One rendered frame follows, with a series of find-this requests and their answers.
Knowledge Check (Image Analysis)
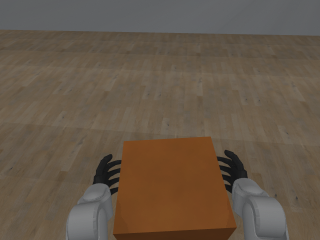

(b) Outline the robot right forearm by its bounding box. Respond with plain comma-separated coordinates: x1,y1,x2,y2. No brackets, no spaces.
231,178,290,240

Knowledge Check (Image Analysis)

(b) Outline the carton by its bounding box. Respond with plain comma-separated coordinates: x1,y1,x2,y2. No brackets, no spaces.
113,136,237,240

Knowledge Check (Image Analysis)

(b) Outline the robot left forearm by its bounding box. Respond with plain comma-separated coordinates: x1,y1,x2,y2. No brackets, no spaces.
65,183,114,240

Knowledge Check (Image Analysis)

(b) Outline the right robot hand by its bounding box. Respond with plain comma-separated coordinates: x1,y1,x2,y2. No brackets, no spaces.
217,150,248,194

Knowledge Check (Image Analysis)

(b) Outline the left robot hand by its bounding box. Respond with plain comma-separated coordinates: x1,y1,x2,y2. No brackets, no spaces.
92,154,122,195

